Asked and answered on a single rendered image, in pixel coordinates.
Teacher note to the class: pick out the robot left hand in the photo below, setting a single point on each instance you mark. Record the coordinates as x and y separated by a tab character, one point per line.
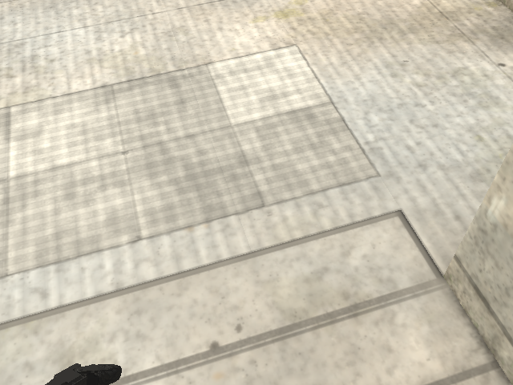
101	374

